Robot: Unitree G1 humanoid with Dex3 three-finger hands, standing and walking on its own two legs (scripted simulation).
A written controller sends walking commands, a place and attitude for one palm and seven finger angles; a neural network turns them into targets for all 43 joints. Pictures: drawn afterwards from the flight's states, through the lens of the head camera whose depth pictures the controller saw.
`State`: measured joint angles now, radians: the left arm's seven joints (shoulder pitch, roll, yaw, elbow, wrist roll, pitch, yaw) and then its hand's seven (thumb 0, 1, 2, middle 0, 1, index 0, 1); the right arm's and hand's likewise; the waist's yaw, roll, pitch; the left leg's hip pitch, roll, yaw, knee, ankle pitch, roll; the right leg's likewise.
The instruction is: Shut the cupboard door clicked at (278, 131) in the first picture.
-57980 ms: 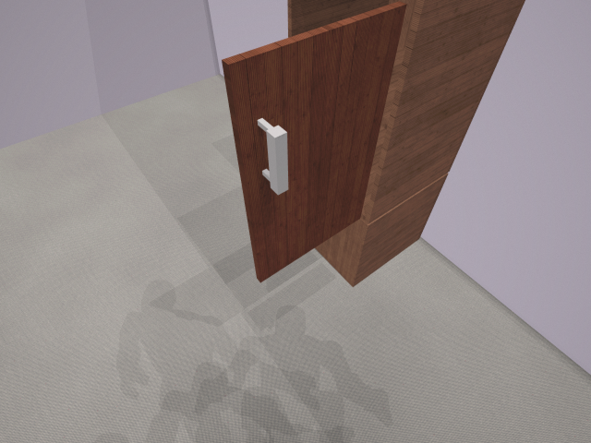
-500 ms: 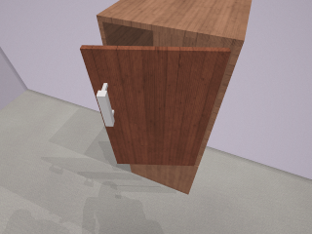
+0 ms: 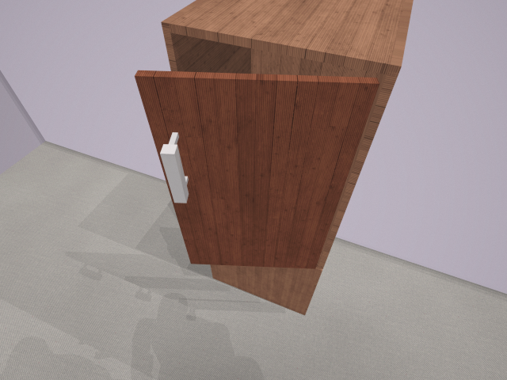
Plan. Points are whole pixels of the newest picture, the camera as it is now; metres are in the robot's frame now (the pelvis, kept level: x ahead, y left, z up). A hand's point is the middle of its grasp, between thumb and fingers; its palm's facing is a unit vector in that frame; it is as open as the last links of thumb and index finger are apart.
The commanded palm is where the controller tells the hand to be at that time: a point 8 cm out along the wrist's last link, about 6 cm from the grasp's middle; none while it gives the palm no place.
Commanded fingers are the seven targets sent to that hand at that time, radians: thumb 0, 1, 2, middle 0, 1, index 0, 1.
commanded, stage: look again from close up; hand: left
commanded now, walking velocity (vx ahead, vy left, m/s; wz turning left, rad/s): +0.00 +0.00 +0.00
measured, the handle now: (178, 168) +0.45 +0.18 +0.07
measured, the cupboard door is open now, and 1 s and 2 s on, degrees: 20 20 20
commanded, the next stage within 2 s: raise the hand and make a fist in 0.36 s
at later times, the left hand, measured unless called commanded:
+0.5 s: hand out of the picture -0.01 +0.17 -0.17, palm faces +0.09 -0.98 -0.18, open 7.3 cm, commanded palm +0.09 +0.21 -0.07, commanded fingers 0.00 0.90 0.90 -0.24 -0.34 -0.24 -0.34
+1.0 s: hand out of the picture +0.12 +0.19 -0.04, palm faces +0.13 -0.99 -0.04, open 5.6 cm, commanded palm +0.12 +0.23 -0.02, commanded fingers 0.00 0.90 0.90 -0.69 -0.84 -0.69 -0.84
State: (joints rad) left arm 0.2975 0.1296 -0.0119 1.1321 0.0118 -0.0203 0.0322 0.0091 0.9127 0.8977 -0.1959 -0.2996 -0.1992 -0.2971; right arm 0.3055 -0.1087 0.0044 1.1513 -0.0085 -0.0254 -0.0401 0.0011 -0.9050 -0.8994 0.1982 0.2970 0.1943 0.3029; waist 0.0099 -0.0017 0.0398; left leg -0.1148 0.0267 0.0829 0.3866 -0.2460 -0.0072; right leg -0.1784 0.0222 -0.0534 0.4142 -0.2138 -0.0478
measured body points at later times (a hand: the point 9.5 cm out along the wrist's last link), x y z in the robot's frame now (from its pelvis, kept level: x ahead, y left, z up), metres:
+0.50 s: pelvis +0.00 +0.01 +0.00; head +0.01 +0.01 +0.45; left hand -0.01 +0.23 -0.16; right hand -0.01 -0.20 -0.16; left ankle -0.02 +0.12 -0.74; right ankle +0.01 -0.09 -0.74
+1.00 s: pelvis -0.04 +0.01 -0.09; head +0.00 +0.03 +0.35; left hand +0.11 +0.25 -0.03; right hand +0.22 -0.18 -0.12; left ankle -0.02 +0.12 -0.74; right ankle +0.01 -0.09 -0.74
